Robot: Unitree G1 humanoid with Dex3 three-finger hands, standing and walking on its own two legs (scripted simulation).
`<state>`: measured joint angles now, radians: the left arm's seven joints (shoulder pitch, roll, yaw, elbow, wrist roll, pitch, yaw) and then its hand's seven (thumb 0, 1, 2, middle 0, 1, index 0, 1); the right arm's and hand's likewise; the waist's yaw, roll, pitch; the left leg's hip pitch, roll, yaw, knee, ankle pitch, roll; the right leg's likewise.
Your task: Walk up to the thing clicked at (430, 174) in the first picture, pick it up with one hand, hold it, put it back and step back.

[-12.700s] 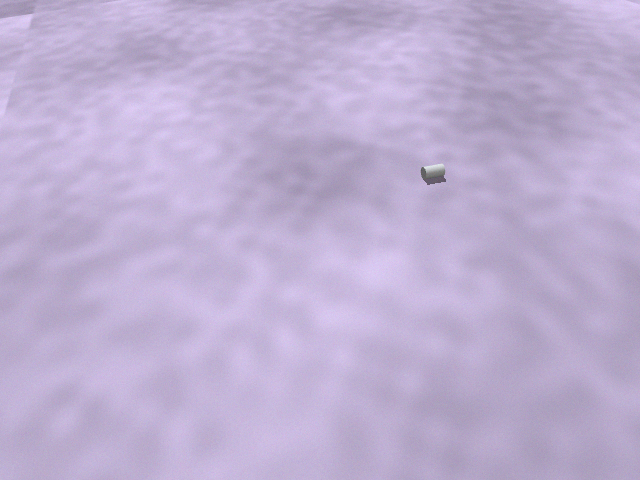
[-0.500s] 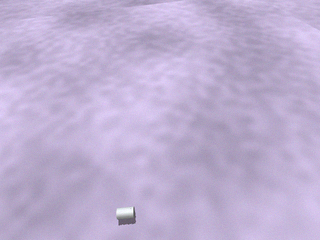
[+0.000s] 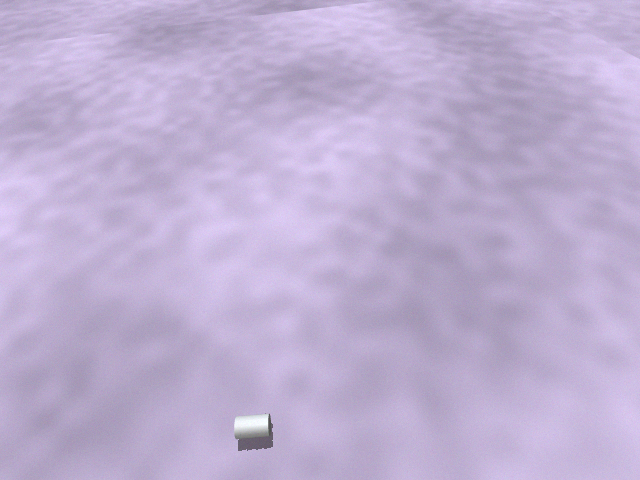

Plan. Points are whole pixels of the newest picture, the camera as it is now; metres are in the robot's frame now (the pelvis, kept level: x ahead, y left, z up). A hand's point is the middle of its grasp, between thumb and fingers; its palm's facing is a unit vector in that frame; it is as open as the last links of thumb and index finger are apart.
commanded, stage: rise first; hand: left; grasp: from above
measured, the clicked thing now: (253, 426) +0.42 +0.26 -0.75
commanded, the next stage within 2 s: none
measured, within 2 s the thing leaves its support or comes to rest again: neither
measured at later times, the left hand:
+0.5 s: hand out of the picture +0.13 +0.26 -0.19, palm faces -0.09 -0.91 -0.40, open 11.9 cm
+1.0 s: hand out of the picture +0.12 +0.27 -0.26, palm faces -0.25 -0.82 -0.51, open 13.4 cm
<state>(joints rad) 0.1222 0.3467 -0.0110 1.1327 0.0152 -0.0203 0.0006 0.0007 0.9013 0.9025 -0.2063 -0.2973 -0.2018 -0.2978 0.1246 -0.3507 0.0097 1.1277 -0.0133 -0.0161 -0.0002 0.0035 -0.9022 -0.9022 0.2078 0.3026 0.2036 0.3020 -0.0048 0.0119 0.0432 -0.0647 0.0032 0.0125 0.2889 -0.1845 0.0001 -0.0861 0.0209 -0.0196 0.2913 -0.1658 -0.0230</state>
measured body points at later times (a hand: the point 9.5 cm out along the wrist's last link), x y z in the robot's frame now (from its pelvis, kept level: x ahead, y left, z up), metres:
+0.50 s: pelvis -0.02 +0.01 -0.04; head +0.04 +0.01 +0.40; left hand +0.13 +0.30 -0.16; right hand +0.10 -0.25 -0.15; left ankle -0.02 +0.12 -0.75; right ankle +0.00 -0.10 -0.75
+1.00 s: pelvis -0.03 +0.02 -0.13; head +0.09 +0.03 +0.31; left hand +0.14 +0.32 -0.23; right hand +0.16 -0.23 -0.21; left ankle -0.02 +0.12 -0.75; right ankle +0.00 -0.10 -0.75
